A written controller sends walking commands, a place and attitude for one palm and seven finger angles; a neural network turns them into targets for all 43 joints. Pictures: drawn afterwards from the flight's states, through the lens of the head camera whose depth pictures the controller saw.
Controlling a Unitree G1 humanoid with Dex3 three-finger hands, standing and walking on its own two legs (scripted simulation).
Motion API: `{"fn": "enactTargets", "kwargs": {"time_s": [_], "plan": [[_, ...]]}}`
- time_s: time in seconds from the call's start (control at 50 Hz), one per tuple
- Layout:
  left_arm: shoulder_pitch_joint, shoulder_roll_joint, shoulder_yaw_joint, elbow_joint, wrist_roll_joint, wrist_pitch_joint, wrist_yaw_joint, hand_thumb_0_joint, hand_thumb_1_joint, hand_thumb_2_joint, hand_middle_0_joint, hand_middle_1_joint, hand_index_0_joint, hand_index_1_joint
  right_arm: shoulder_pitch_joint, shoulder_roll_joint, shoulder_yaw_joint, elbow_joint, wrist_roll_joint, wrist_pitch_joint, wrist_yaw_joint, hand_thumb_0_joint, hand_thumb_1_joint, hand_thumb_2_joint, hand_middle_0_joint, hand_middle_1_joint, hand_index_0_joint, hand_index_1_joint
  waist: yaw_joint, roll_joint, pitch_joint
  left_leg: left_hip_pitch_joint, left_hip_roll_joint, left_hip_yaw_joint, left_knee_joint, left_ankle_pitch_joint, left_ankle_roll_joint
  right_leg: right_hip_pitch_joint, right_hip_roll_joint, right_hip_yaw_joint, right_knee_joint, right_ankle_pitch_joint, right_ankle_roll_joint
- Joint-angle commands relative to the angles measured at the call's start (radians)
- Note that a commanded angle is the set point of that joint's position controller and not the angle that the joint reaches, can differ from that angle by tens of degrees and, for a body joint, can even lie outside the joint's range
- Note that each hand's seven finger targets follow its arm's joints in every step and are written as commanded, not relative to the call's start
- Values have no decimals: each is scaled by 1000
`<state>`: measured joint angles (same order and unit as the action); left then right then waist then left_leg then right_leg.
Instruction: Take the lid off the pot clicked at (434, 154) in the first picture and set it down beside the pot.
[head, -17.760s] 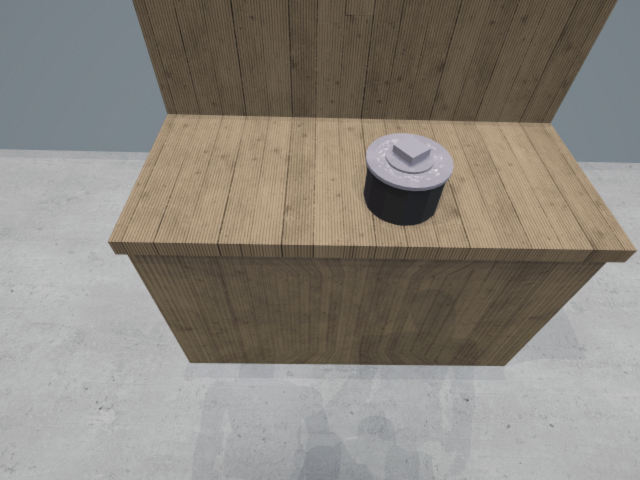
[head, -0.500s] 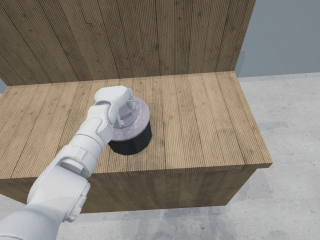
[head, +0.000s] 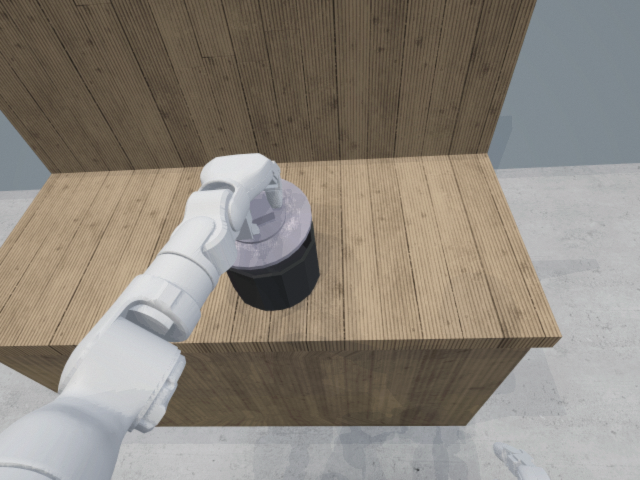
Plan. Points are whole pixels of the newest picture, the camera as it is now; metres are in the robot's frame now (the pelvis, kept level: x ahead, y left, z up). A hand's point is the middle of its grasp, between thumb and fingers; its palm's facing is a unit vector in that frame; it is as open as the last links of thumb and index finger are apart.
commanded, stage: lift the lid straight up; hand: left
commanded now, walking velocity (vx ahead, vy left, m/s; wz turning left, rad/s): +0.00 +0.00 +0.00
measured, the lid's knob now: (252, 209) +0.48 +0.10 +0.07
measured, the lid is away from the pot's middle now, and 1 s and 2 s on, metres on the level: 0.01 0.02 0.08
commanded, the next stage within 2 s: move the lid sideways beside the pot in 1.22 s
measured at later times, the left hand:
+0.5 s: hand (244, 188) +0.46 +0.10 +0.13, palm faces -0.27 -0.05 -0.96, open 7.7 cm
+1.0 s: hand (246, 157) +0.46 +0.08 +0.17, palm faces -0.21 -0.03 -0.98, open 7.7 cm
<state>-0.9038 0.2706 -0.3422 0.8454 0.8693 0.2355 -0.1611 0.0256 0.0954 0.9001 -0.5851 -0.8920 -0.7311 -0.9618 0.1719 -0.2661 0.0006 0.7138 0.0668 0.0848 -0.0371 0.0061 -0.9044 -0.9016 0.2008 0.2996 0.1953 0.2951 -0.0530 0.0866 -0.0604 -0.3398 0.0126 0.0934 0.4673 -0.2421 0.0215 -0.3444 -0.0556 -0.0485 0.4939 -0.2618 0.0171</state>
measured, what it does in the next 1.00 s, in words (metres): stands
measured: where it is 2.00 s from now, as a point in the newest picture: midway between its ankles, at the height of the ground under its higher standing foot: outside the picture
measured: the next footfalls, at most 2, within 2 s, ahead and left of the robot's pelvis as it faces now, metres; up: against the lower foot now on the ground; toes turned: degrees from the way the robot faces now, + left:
none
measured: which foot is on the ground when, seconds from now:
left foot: down 0.00-1.00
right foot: down 0.00-1.00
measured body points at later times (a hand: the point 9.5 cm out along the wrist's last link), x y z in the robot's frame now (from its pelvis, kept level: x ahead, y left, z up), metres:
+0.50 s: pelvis +0.00 +0.00 +0.00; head +0.03 -0.04 +0.45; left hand +0.47 +0.10 +0.18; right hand +0.11 -0.25 -0.14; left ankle -0.01 +0.11 -0.74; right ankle -0.01 -0.13 -0.74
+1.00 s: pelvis +0.00 +0.00 +0.00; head +0.02 -0.04 +0.45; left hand +0.47 +0.08 +0.23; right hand +0.14 -0.24 -0.13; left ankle -0.01 +0.11 -0.74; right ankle -0.01 -0.13 -0.74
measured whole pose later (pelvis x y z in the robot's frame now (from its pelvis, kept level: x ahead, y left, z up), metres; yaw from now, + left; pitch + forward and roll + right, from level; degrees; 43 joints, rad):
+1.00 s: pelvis +0.00 +0.00 +0.00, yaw +1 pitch +5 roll +1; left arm -1.08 0.29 -0.35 0.80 0.87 0.31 -0.29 0.03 0.09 0.90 -0.59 -0.89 -0.74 -0.97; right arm 0.16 -0.27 0.02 0.71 0.06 0.05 -0.03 0.01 -0.90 -0.90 0.20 0.30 0.19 0.30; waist -0.05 0.10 -0.05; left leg -0.29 0.00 0.08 0.43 -0.22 0.02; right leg -0.30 -0.07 -0.06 0.48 -0.26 0.02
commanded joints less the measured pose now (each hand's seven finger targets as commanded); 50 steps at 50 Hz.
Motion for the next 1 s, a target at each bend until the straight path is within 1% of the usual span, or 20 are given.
{"fn": "enactTargets", "kwargs": {"time_s": [0.0,0.02,0.06,0.08,0.12,0.18,0.24,0.32,0.36,0.42,0.5,0.58,0.64,0.68,0.72,0.78,0.88,0.92,0.94,0.98], "plan": [[-606,212,102,-215,31,16,52,0,472,1074,-796,-1018,-849,-1038,-25,-113,-37,-105,-2,-28,-3,0,-900,-900,200,300,200,300,-16,-140,-413,232,-23,-68,-13,299,46,112,49,-1,-28,407,-40],[-616,269,152,-238,23,11,50,0,472,1074,-796,-1018,-849,-1038,-29,-119,-35,-111,-5,-30,-6,0,-900,-900,200,300,200,300,-7,-153,-431,221,-26,-67,-11,307,49,150,43,6,-28,433,-40],[-648,228,102,-270,29,8,39,0,472,1074,-796,-1018,-849,-1038,-43,-109,-31,-119,-2,-34,-6,0,-900,-900,200,300,200,300,-15,-109,-436,239,-27,-68,-17,308,46,140,42,3,-26,431,-40],[-625,209,91,-254,33,12,36,0,472,1074,-796,-1018,-849,-1038,-39,-107,-34,-117,-3,-36,-5,0,-900,-900,200,300,200,300,-14,-112,-432,249,-25,-67,-13,323,47,133,44,1,-26,436,-41],[-624,252,128,-269,29,9,29,0,472,1074,-796,-1018,-849,-1038,-42,-113,-33,-122,-4,-34,-3,0,-900,-900,200,300,200,300,-7,-136,-441,240,-26,-73,-12,334,48,154,43,3,-27,443,-42],[-660,211,84,-236,23,23,17,0,472,1074,-796,-1018,-849,-1038,-40,-114,-29,-112,2,-32,-6,0,-900,-900,200,300,200,300,-22,-136,-388,226,-25,-66,-28,275,46,117,44,0,-38,397,-38],[-699,246,106,-318,23,3,12,0,472,1074,-796,-1018,-849,-1038,-44,-109,-31,-126,-5,-52,-8,0,-900,-900,200,300,200,300,-15,-104,-469,281,-30,-76,-14,333,51,150,44,6,-27,444,-40],[-642,279,145,-220,21,23,4,0,472,1074,-796,-1018,-849,-1038,-38,-120,-26,-110,-2,-44,-9,0,-900,-900,200,300,200,300,-5,-161,-398,216,-29,-70,-32,290,48,157,41,4,-43,420,-38],[-681,236,98,-235,26,27,0,0,472,1074,-796,-1018,-849,-1038,-47,-114,-24,-114,1,-50,-6,0,-900,-900,200,300,200,300,-13,-131,-385,228,-29,-71,-36,275,47,131,42,0,-43,401,-38],[-719,296,145,-268,26,24,-5,0,472,1074,-796,-1018,-849,-1038,-42,-121,-24,-117,-4,-56,-10,0,-900,-900,200,300,200,300,-5,-130,-434,242,-31,-75,-36,291,49,164,38,8,-42,413,-39],[-754,283,121,-250,34,29,-17,0,472,1074,-796,-1018,-849,-1038,-38,-118,-22,-112,-1,-65,-14,0,-900,-900,200,300,200,300,-15,-130,-428,251,-31,-75,-38,283,50,150,39,6,-44,410,-37],[-734,202,64,-275,24,30,-33,0,472,1074,-796,-1018,-849,-1038,-45,-111,-28,-117,-1,-75,0,0,-900,-900,200,300,200,300,-17,-120,-444,295,-27,-88,-22,363,47,128,44,-6,-31,443,-41],[-740,301,147,-296,21,37,-32,0,472,1074,-796,-1018,-849,-1038,-48,-120,-23,-122,-6,-73,2,0,-900,-900,200,300,200,300,2,-126,-465,278,-32,-87,-30,360,47,179,39,1,-31,468,-40],[-732,207,65,-236,37,57,-41,0,472,1074,-796,-1018,-849,-1038,-54,-114,-21,-109,0,-64,6,0,-900,-900,200,300,200,300,-13,-137,-400,264,-28,-84,-33,343,43,123,43,-11,-34,431,-42],[-764,242,100,-235,34,65,-41,0,472,1074,-796,-1018,-849,-1038,-54,-120,-21,-109,-2,-60,5,0,-900,-900,200,300,200,300,-8,-156,-390,249,-29,-86,-36,320,45,129,41,-7,-40,413,-43],[-832,264,105,-314,30,54,-43,0,472,1074,-796,-1018,-849,-1038,-60,-111,-21,-121,-6,-80,3,0,-900,-900,200,300,200,300,-5,-116,-478,305,-33,-96,-30,352,46,158,40,-4,-27,441,-44],[-818,247,94,-258,37,80,-58,0,472,1074,-796,-1018,-849,-1038,-66,-113,-15,-115,-3,-66,9,0,-900,-900,200,300,200,300,-4,-147,-421,266,-31,-86,-43,332,43,150,38,-9,-36,434,-40],[-823,302,144,-278,35,74,-62,0,472,1074,-796,-1018,-849,-1038,-74,-117,-15,-125,-8,-72,6,0,-900,-900,200,300,200,300,8,-155,-449,267,-35,-88,-40,340,46,183,33,2,-35,452,-43],[-848,283,117,-328,37,68,-66,0,472,1074,-796,-1018,-849,-1038,-84,-111,-14,-136,-6,-77,8,0,-900,-900,200,300,200,300,4,-138,-482,296,-36,-91,-39,362,45,189,34,2,-29,468,-42],[-807,222,69,-291,42,81,-79,0,472,1074,-796,-1018,-849,-1038,-85,-106,-17,-131,-4,-73,15,0,-900,-900,200,300,200,300,-1,-131,-450,299,-33,-91,-27,395,45,163,36,-5,-29,478,-44]]}}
